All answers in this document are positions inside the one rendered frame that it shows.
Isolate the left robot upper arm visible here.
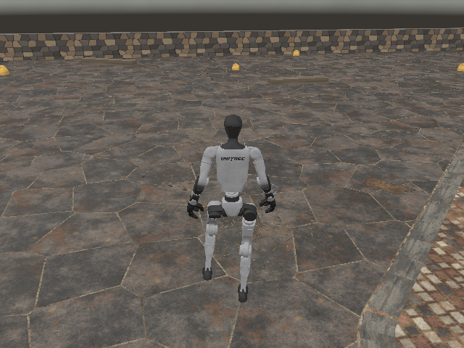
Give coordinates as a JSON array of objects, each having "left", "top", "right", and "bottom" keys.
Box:
[{"left": 197, "top": 146, "right": 218, "bottom": 187}]

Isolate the robot right forearm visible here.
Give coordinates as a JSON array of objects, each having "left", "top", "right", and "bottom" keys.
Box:
[{"left": 261, "top": 175, "right": 275, "bottom": 202}]

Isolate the robot left hand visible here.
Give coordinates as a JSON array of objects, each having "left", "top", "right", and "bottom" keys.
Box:
[{"left": 187, "top": 202, "right": 204, "bottom": 219}]

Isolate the robot left foot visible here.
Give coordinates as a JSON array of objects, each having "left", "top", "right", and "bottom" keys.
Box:
[{"left": 202, "top": 267, "right": 212, "bottom": 281}]

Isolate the robot right hand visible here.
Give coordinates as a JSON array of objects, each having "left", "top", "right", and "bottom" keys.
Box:
[{"left": 260, "top": 199, "right": 276, "bottom": 213}]

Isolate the right robot shin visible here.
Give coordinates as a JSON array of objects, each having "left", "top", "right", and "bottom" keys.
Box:
[{"left": 240, "top": 245, "right": 252, "bottom": 292}]

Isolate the robot left forearm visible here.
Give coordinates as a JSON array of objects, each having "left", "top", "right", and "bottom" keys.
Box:
[{"left": 189, "top": 175, "right": 204, "bottom": 205}]

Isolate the right robot upper arm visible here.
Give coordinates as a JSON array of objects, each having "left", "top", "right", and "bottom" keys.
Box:
[{"left": 248, "top": 146, "right": 268, "bottom": 186}]

